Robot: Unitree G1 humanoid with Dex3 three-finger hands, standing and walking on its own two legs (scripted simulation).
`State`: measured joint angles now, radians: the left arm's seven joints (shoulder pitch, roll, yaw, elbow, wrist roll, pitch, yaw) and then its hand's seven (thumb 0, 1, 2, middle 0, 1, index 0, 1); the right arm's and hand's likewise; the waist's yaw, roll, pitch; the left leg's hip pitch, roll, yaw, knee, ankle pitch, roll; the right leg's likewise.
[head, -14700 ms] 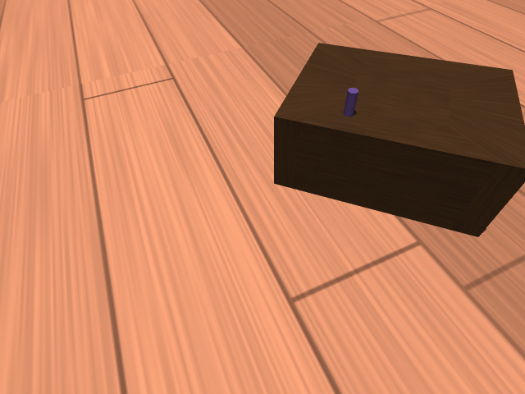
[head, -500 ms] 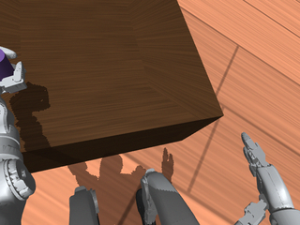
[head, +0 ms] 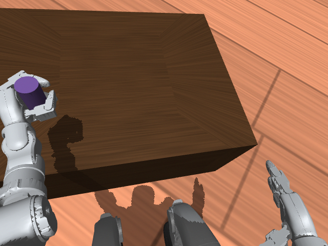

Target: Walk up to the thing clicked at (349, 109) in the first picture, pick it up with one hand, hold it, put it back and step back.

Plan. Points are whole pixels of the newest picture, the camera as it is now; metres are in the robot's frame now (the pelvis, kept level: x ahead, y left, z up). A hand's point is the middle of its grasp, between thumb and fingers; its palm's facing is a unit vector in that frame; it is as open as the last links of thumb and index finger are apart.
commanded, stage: lift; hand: left
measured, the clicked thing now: (35, 100) +0.48 +0.23 +0.01
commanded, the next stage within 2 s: hold in 1.08 s
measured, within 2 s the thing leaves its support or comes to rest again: neither
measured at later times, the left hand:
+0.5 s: hand (39, 117) +0.40 +0.20 +0.08, palm faces +0.24 -0.97 -0.01, open 5.6 cm
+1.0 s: hand (41, 116) +0.38 +0.18 +0.11, palm faces +0.25 -0.97 +0.00, open 5.6 cm
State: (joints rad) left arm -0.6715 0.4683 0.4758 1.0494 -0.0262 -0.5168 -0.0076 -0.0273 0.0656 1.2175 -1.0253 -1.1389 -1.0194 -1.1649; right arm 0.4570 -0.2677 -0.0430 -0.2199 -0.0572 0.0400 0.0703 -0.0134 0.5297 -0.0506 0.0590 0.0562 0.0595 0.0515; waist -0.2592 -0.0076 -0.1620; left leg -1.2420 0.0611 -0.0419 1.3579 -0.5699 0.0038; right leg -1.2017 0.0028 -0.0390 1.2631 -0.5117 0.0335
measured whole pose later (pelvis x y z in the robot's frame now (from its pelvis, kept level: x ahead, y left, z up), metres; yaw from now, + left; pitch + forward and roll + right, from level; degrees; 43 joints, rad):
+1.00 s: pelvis +0.02 -0.01 +0.07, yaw +2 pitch +13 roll +0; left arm -0.20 0.17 0.23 0.45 -0.12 -0.34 0.05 -0.03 0.08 1.19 -1.01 -1.14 -1.01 -1.17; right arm 0.47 -0.22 -0.08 -0.01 -0.01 0.09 -0.02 -0.01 0.55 -0.04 0.06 0.06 0.06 0.05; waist -0.06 -0.01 -0.11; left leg -0.77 0.03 0.02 1.02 -0.48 -0.01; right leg -0.77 -0.02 0.01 1.00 -0.46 0.03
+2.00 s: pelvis +0.02 -0.02 +0.08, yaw +2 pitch +9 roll +0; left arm -0.10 0.14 0.18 0.29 -0.13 -0.24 0.07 -0.03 0.08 1.19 -1.01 -1.15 -1.00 -1.18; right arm 0.43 -0.21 -0.08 0.11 0.00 0.07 -0.05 -0.01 0.54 -0.04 0.05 0.06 0.05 0.05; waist -0.03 0.00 -0.09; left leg -0.63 0.03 0.02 0.91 -0.44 -0.01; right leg -0.65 -0.03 0.01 0.91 -0.43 0.02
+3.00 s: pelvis +0.04 -0.01 +0.08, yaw +2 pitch +10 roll +0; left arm -0.06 0.13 0.16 0.24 -0.13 -0.26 0.08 -0.03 0.10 1.16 -0.99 -1.16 -0.98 -1.20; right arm 0.43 -0.21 -0.08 0.13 0.00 0.06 -0.04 -0.01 0.54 -0.05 0.05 0.06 0.06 0.05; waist -0.02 0.00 -0.09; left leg -0.62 0.03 0.02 0.90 -0.46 -0.01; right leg -0.63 -0.03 0.00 0.90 -0.45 0.02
